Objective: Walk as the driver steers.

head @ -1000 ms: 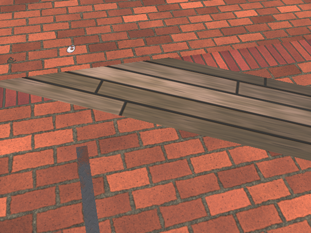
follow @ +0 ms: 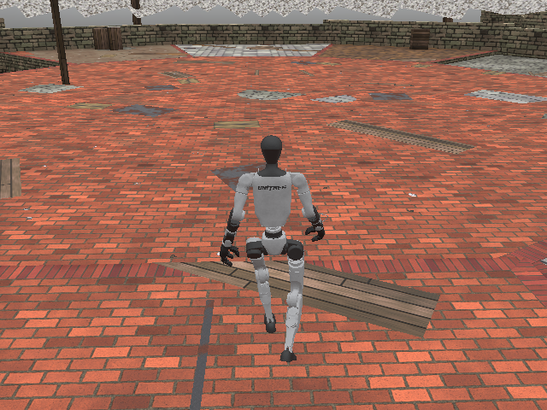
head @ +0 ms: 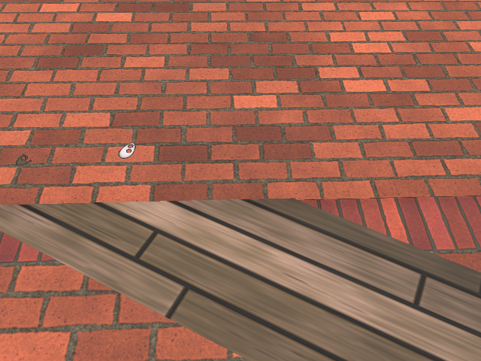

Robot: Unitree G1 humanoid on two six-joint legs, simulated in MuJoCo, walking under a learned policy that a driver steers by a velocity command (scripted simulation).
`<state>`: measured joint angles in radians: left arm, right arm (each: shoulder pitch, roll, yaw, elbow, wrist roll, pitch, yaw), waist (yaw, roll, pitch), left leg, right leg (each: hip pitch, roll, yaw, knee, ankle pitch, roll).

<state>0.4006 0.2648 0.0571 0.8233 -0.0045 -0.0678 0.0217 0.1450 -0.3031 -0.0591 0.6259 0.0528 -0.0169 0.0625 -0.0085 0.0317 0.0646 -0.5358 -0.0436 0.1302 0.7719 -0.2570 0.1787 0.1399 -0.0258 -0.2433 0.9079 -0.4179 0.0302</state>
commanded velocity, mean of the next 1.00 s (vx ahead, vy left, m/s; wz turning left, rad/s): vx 1.00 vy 0.00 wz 0.08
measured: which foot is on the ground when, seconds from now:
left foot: down 0.00-0.42, up 0.44-0.82, down 0.84-1.00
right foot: up 0.00-0.40, down 0.42-0.86, up 0.88-1.00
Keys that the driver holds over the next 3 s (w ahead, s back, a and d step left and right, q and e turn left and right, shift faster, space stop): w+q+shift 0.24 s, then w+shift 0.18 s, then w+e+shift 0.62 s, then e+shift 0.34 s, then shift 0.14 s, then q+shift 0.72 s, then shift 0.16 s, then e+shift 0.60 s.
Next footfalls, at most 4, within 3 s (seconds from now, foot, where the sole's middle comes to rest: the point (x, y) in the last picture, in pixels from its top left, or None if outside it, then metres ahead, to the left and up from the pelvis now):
0.42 right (273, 317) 0.60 -0.08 -0.73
0.84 left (153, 243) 0.84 0.28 -0.73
1.28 right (237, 170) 1.24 0.02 -0.83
1.66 left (197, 135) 1.43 0.18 -0.83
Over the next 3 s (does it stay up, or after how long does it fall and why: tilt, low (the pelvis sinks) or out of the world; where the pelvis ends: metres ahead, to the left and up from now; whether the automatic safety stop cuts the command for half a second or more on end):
stays up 1.34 0.09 -0.06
